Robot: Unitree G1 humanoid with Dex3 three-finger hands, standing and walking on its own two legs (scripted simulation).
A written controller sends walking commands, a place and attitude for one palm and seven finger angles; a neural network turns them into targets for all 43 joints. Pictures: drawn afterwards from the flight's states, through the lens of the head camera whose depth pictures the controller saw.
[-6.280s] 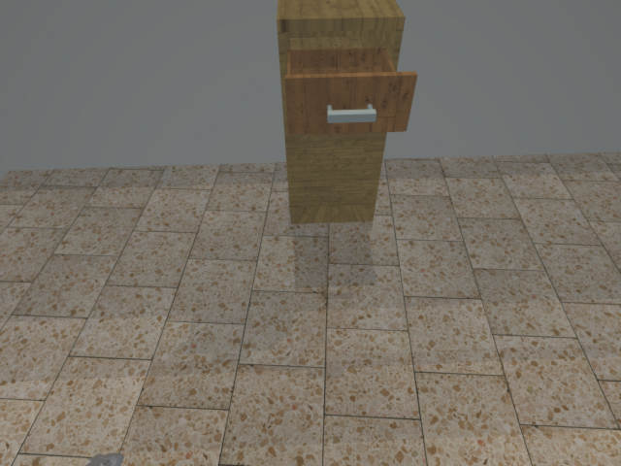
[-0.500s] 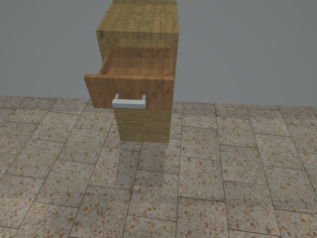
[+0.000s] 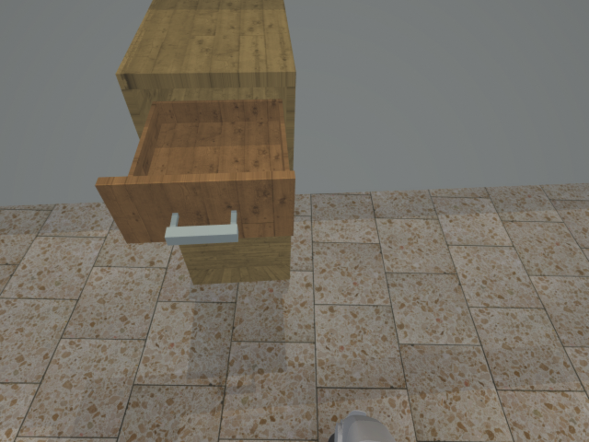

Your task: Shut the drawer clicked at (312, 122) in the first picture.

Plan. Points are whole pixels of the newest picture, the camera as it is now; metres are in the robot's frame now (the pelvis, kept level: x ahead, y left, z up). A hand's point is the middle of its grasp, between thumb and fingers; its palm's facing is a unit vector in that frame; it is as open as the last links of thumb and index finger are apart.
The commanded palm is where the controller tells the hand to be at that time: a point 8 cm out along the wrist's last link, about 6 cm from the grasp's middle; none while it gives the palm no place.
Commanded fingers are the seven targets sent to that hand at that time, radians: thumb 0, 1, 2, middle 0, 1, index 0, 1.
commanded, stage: take the last steps up to it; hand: left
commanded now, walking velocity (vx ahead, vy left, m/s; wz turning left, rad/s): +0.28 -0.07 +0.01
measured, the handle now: (203, 225) +0.47 +0.17 -0.02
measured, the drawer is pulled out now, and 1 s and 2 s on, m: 0.30 0.30 0.30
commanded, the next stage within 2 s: come to a stop and stand still in 0.40 s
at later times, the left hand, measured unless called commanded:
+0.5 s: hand out of the picture +0.13 +0.13 -0.18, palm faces +0.12 -0.98 -0.16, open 7.3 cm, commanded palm none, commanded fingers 0.00 0.90 0.90 -0.20 -0.30 -0.20 -0.30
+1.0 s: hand (218, 432) +0.17 +0.12 -0.17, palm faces +0.04 -0.97 -0.25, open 7.4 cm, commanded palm none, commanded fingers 0.00 0.90 0.90 -0.20 -0.30 -0.20 -0.30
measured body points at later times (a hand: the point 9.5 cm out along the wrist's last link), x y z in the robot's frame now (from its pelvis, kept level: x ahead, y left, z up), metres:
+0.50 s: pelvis +0.15 -0.04 +0.00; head +0.14 -0.02 +0.45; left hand +0.12 +0.19 -0.16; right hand +0.25 -0.26 -0.14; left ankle +0.21 +0.07 -0.73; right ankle +0.14 -0.13 -0.74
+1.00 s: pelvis +0.17 -0.06 -0.01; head +0.16 -0.08 +0.44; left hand +0.17 +0.17 -0.15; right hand +0.22 -0.30 -0.16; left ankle +0.21 +0.07 -0.74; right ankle +0.19 -0.17 -0.74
